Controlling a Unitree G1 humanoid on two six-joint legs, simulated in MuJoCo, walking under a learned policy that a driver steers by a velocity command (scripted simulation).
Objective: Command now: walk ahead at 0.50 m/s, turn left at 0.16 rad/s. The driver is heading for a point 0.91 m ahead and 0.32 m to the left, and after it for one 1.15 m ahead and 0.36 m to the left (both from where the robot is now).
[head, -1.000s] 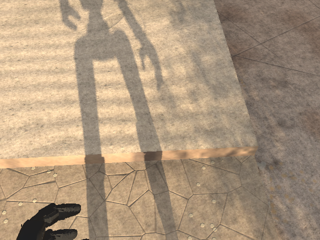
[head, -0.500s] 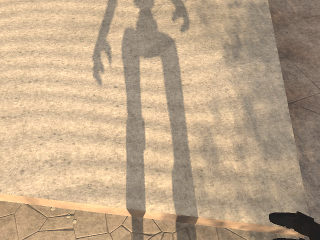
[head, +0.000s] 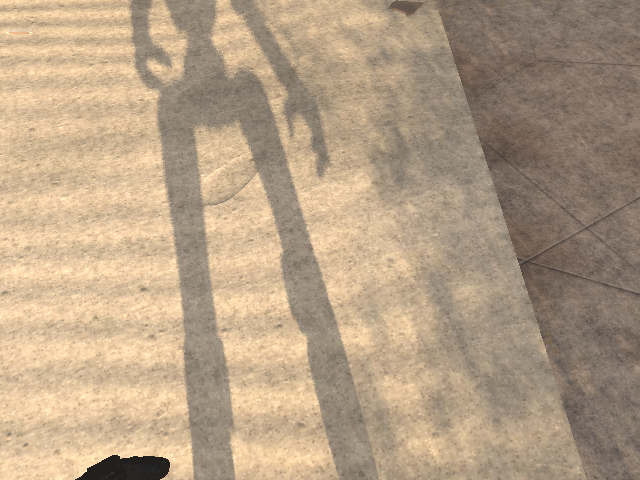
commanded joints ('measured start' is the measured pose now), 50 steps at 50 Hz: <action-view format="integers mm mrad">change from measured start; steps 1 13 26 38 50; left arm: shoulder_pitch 368 276 282 -37 46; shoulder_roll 231 50 148 66 168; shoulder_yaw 86 29 47 27 87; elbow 25 151 38 -130 -98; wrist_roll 10 25 16 19 6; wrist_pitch -19 7 -41 -21 -70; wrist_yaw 14 52 26 36 15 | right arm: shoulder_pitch -45 -160 4 16 -10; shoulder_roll -140 58 -191 -87 -87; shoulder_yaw -18 15 -71 -49 -59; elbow -74 -191 -299 -215 -192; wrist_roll -8 14 -20 0 2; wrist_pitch -2 44 4 -34 5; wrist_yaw -9 -25 23 -13 -23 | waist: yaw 243 64 -18 66 114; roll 38 -83 185 45 136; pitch -287 119 -409 -28 -142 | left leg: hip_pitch -262 -1129 130 -165 -111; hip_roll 127 97 305 102 84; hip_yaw -88 -89 -1005 -318 -394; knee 545 1504 -47 -82 264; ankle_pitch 674 -35 -156 505 547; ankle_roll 75 -47 364 237 124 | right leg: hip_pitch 650 302 -187 -272 267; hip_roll -123 -271 82 -6 27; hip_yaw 137 17 218 57 78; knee -75 -357 1038 407 -103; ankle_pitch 178 34 -285 -19 96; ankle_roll -99 -141 10 81 -21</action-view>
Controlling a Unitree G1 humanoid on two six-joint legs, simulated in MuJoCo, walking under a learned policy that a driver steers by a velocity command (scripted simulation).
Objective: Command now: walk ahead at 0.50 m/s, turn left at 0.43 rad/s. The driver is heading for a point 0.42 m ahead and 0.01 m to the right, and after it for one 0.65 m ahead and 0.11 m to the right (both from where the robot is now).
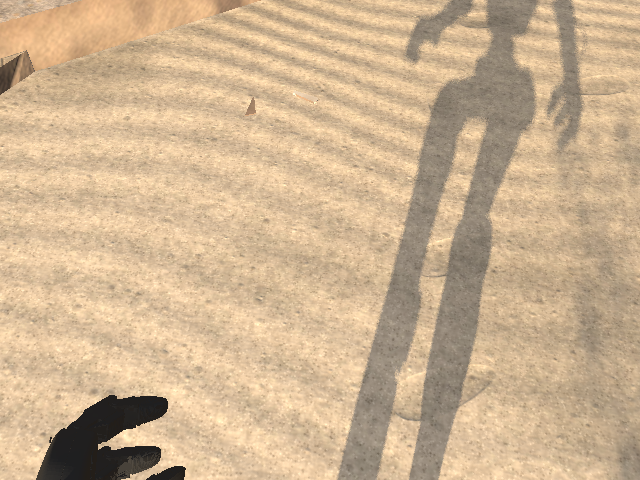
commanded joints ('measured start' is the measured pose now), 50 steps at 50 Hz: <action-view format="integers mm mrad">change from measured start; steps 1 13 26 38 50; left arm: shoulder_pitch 263 302 423 316 74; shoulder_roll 208 143 200 84 85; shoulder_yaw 78 49 49 40 36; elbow -22 86 165 75 -54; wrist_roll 27 -3 -18 -17 7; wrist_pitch -29 2 59 93 71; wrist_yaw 15 21 35 38 -23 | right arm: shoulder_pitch -62 -252 -280 -233 -132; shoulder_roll -53 -35 -125 -87 -197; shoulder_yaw -3 22 -25 -22 -49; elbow -90 -143 -155 -29 65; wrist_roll -29 -27 -17 -45 -2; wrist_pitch -14 -49 -77 -104 -39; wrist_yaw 3 17 52 35 2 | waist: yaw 189 127 49 125 76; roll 68 -38 -40 98 113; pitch -283 16 -86 22 36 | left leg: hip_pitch -184 -661 -142 -128 87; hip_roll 136 215 109 375 382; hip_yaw -58 186 260 183 405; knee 377 482 -8 -332 -114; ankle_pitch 449 233 396 445 1003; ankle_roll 35 -86 22 135 54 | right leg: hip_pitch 568 370 437 -198 -65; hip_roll -207 -234 -209 -167 -50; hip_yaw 180 182 57 75 -102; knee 12 -290 49 650 166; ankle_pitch -48 58 448 -140 -80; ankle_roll -124 -241 -121 23 -60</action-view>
